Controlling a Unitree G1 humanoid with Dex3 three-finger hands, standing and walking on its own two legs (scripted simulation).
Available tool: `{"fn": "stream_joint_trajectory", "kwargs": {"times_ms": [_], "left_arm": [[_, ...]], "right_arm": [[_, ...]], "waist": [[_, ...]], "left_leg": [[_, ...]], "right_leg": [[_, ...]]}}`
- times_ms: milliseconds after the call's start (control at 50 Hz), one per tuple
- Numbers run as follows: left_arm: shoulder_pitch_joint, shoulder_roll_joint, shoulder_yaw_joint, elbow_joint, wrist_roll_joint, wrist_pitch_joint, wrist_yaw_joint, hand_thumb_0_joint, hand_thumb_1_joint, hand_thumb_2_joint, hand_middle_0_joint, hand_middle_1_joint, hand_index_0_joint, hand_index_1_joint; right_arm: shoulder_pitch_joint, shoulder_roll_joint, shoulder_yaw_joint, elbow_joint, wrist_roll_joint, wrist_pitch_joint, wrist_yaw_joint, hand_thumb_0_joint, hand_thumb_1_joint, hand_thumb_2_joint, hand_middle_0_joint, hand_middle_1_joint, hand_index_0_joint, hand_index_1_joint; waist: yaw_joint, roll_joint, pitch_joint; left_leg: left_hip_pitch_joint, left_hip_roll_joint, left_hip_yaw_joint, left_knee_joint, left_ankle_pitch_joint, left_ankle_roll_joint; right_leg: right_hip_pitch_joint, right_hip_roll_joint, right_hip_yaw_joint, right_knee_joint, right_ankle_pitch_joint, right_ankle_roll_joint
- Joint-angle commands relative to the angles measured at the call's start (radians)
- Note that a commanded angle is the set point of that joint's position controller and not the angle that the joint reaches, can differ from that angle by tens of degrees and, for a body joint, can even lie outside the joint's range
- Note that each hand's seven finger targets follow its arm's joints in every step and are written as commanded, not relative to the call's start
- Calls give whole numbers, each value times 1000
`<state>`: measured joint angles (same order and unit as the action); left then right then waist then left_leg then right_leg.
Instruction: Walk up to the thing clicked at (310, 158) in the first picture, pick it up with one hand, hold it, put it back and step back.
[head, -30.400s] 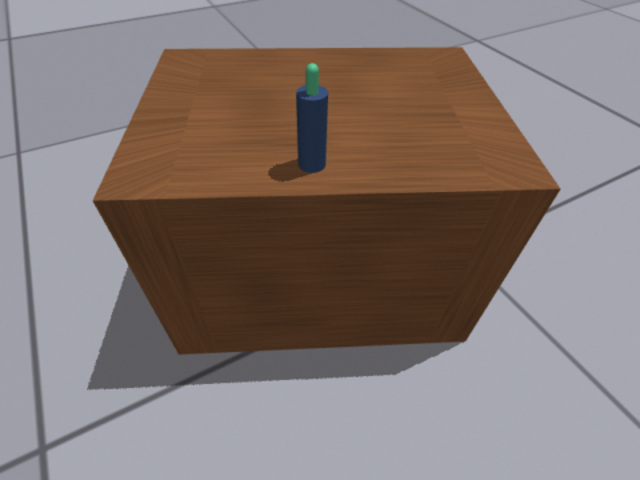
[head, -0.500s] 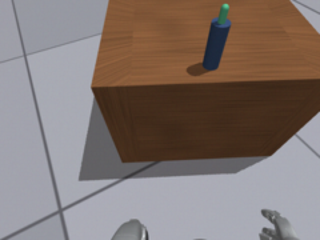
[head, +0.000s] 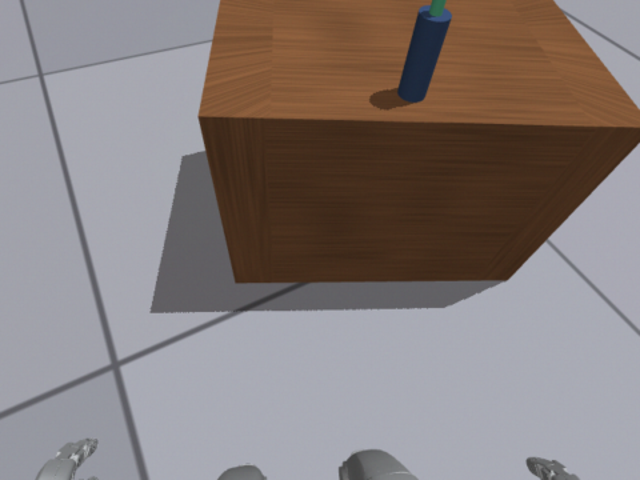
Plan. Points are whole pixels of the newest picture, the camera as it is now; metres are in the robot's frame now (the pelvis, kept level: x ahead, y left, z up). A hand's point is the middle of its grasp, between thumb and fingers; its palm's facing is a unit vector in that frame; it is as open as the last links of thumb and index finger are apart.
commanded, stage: step back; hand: right
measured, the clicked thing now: (426, 44) +0.87 -0.22 +0.05
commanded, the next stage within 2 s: stand in 1.50 s
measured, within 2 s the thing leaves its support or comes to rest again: neither
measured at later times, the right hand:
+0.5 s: hand out of the picture -0.07 -0.27 -0.16, palm faces -0.11 +0.91 -0.40, open 7.4 cm
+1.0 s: hand out of the picture -0.11 -0.26 -0.14, palm faces -0.05 +0.93 -0.37, open 7.4 cm
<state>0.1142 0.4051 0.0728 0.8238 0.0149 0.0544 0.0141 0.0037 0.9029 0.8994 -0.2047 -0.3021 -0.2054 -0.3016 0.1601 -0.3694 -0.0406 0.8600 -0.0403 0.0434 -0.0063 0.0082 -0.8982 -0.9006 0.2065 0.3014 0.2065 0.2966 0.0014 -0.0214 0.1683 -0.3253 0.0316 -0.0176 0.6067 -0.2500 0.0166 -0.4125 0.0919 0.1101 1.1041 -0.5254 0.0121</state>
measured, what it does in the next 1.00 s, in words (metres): walks backwards: right foot, then left foot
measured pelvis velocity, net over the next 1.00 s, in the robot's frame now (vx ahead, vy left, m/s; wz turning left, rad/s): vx -0.19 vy -0.01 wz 0.01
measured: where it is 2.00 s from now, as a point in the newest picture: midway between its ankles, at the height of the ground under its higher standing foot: outside the picture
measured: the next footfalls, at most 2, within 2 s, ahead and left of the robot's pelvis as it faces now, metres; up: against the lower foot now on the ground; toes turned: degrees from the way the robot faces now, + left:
right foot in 0.12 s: -0.04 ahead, -0.14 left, +0.00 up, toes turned +0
left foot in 0.44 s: -0.13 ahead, +0.11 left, +0.00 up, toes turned -1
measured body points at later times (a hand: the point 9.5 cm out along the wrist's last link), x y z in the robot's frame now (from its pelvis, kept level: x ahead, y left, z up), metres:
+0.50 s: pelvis -0.16 -0.01 -0.01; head -0.11 +0.00 +0.43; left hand -0.07 +0.32 -0.13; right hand -0.06 -0.32 -0.13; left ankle -0.16 +0.11 -0.73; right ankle -0.09 -0.13 -0.72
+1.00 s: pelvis -0.19 -0.01 +0.00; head -0.19 +0.01 +0.45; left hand -0.13 +0.30 -0.13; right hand -0.11 -0.31 -0.12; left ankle -0.17 +0.11 -0.73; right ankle -0.19 -0.14 -0.73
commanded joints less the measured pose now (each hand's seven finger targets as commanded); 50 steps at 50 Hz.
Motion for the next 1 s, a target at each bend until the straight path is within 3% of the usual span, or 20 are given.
{"fn": "stream_joint_trajectory", "kwargs": {"times_ms": [0, 80, 100, 120, 140, 200, 300, 400, 420, 440, 460, 520, 640, 660, 700, 720, 820, 860, 900, 980], "left_arm": [[37, 155, 45, -54, 9, -27, 4, 0, 900, 900, -200, -300, -200, -300], [170, 161, 47, 16, 23, -42, 3, 0, 900, 900, -200, -300, -200, -300], [158, 210, 63, 10, 36, -46, 4, 0, 900, 900, -200, -300, -200, -300], [123, 314, 91, -6, 33, -43, -1, 0, 900, 900, -200, -300, -200, -300], [65, 370, 97, -37, 40, -45, 1, 0, 900, 900, -200, -300, -200, -300], [-66, 233, 62, -72, 26, -52, 13, 0, 900, 900, -200, -300, -200, -300], [57, 216, 60, -61, 39, -39, 25, 0, 900, 900, -200, -300, -200, -300], [39, 223, 41, -61, 17, -22, 8, 0, 900, 900, -200, -300, -200, -300], [64, 179, 27, -59, 19, -23, 5, 0, 900, 900, -200, -300, -200, -300], [16, 156, 15, -70, 2, -27, 7, 0, 900, 900, -200, -300, -200, -300], [-50, 210, 43, -53, 19, -26, 15, 0, 900, 900, -200, -300, -200, -300], [54, 180, 39, 18, -4, -26, -7, 0, 900, 900, -200, -300, -200, -300], [98, 142, 34, 78, 17, -75, -16, 0, 900, 900, -200, -300, -200, -300], [120, 164, 41, 91, 26, -87, -7, 0, 900, 900, -200, -300, -200, -300], [68, 298, 62, 78, 37, -103, -1, 0, 900, 900, -200, -300, -200, -300], [-5, 285, 59, 52, 34, -105, -5, 0, 900, 900, -200, -300, -200, -300], [-49, 216, 29, 62, 21, -99, -14, 0, 900, 900, -200, -300, -200, -300], [-15, 146, -3, 75, 9, -91, -20, 0, 900, 900, -200, -300, -200, -300], [13, 163, 3, 110, -3, -84, -18, 0, 900, 900, -200, -300, -200, -300], [20, 174, 5, 150, -1, -103, -14, 0, 900, 900, -200, -300, -200, -300]], "right_arm": [[13, -276, -81, -81, 4, -17, -16, 0, -900, -900, 200, 300, 200, 300], [-50, -273, -71, -98, 23, 7, -9, 0, -900, -900, 200, 300, 200, 300], [-45, -226, -58, -101, 26, 5, -6, 0, -900, -900, 200, 300, 200, 300], [-86, -176, -48, -124, 33, 0, -13, 0, -900, -900, 200, 300, 200, 300], [-96, -211, -66, -113, 26, 3, -29, 0, -900, -900, 200, 300, 200, 300], [6, -223, -61, -57, 48, 0, -27, 0, -900, -900, 200, 300, 200, 300], [-21, -186, -46, -78, 25, -15, -27, 0, -900, -900, 200, 300, 200, 300], [98, -198, -70, 4, 8, -33, -19, 0, -900, -900, 200, 300, 200, 300], [100, -239, -83, 14, -4, -37, -19, 0, -900, -900, 200, 300, 200, 300], [16, -341, -90, -13, -3, -39, -7, 0, -900, -900, 200, 300, 200, 300], [-14, -370, -101, -26, -5, -43, -3, 0, -900, -900, 200, 300, 200, 300], [-103, -258, -60, -23, -6, -66, -16, 0, -900, -900, 200, 300, 200, 300], [-59, -240, -63, 0, -3, -46, 4, 0, -900, -900, 200, 300, 200, 300], [-42, -190, -49, 3, 6, -45, 3, 0, -900, -900, 200, 300, 200, 300], [-75, -166, -44, -5, 13, -46, -2, 0, -900, -900, 200, 300, 200, 300], [-34, -195, -54, 21, 13, -47, 0, 0, -900, -900, 200, 300, 200, 300], [43, -170, -53, 83, 13, -73, 11, 0, -900, -900, 200, 300, 200, 300], [16, -200, -60, 81, 2, -84, 1, 0, -900, -900, 200, 300, 200, 300], [-67, -246, -55, 71, 5, -86, 5, 0, -900, -900, 200, 300, 200, 300], [-99, -202, -37, 93, 10, -87, 5, 0, -900, -900, 200, 300, 200, 300]], "waist": [[-19, 215, -225], [40, 182, -280], [35, 81, -251], [58, -189, -189], [79, -253, -144], [-24, -46, -142], [59, -143, -185], [5, -140, -233], [11, -10, -235], [-2, 239, -207], [-40, 213, -153], [51, 118, -118], [30, 169, -142], [41, 103, -171], [51, -114, -114], [18, -71, -71], [-22, -100, -135], [-16, 22, -149], [31, 89, -127], [39, 122, -142]], "left_leg": [[219, 221, -211, -112, 404, 211], [86, 172, -162, -29, 217, 124], [-75, 100, -152, 43, 51, 69], [-228, -101, -70, 219, -233, 4], [-163, -97, -113, 470, -389, -23], [-140, -133, -161, 595, -252, -18], [-172, -90, -60, 308, -281, -37], [152, -75, 41, -207, -62, 6], [242, 39, -156, -244, -138, 47], [132, 281, -473, -331, -232, 182], [-67, 366, -563, -382, -307, 262], [-59, 206, -279, -280, -139, 166], [1, 136, -167, -172, -185, 104], [-53, 110, -139, -65, -123, 67], [-148, -30, -59, 178, -307, -16], [-65, -1, -92, 212, -281, -24], [157, -35, -8, -101, -99, -2], [220, 83, -209, -250, -90, 33], [38, 199, -345, -338, -314, 117], [1, 86, -176, -258, -47, 30]], "right_leg": [[32, -57, -54, -302, 15, 12], [272, -60, -108, -705, 273, -35], [319, -160, 72, -721, 240, -68], [245, -366, 320, -778, 313, -184], [27, -528, 483, -823, 347, -325], [76, -345, 124, -653, 651, -224], [309, -331, 93, -586, 694, -208], [179, -294, 80, -501, 401, -137], [24, -245, 45, -415, 256, -93], [-92, -81, -113, -272, -24, -36], [-9, -102, -23, -95, -109, -28], [32, -80, 28, -74, 53, -38], [281, -59, -116, -748, 171, -41], [392, -102, -19, -790, 218, -52], [199, -413, 400, -878, -105, -207], [84, -437, 398, -869, -155, -234], [57, -284, 120, -744, 95, -131], [8, -196, 25, -628, 215, -68], [140, -114, -65, -552, 90, -41], [296, -156, -2, -696, 284, -62]]}}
